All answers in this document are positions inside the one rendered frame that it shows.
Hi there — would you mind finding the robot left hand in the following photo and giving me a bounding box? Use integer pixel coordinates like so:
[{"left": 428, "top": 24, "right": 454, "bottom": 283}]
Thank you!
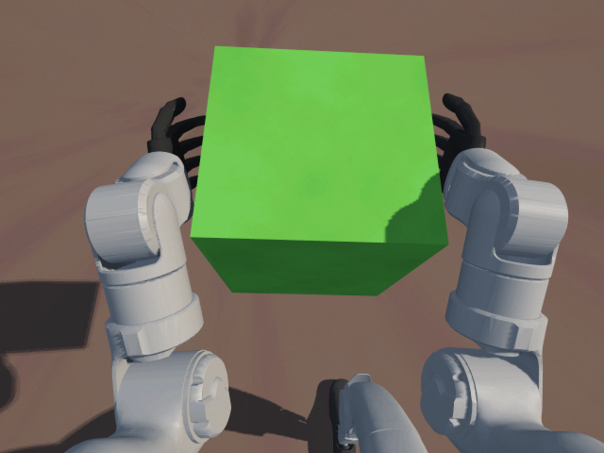
[{"left": 147, "top": 97, "right": 206, "bottom": 189}]

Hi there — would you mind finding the robot right thigh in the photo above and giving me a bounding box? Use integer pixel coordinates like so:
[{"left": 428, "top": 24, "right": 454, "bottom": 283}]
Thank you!
[{"left": 339, "top": 382, "right": 428, "bottom": 453}]

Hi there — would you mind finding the robot right foot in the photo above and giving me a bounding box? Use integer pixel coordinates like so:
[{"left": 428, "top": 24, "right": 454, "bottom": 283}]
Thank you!
[{"left": 329, "top": 378, "right": 356, "bottom": 453}]

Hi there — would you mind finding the robot right upper arm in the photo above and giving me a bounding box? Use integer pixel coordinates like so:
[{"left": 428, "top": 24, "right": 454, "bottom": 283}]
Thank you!
[{"left": 420, "top": 347, "right": 604, "bottom": 453}]

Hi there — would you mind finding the left robot forearm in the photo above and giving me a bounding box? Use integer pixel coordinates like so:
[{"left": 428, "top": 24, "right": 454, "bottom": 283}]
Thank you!
[{"left": 84, "top": 152, "right": 204, "bottom": 426}]

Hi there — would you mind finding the robot right hand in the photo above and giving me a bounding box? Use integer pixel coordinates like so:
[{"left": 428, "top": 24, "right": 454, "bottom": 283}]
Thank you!
[{"left": 431, "top": 93, "right": 486, "bottom": 193}]

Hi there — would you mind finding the right robot forearm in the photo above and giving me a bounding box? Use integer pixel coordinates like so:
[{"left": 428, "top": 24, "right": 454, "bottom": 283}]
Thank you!
[{"left": 444, "top": 148, "right": 568, "bottom": 405}]

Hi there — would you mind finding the carton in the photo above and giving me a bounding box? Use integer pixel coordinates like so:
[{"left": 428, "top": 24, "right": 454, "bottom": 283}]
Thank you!
[{"left": 190, "top": 46, "right": 449, "bottom": 296}]

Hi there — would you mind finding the robot left upper arm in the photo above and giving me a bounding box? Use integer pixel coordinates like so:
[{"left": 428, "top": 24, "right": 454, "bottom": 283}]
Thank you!
[{"left": 64, "top": 350, "right": 231, "bottom": 453}]

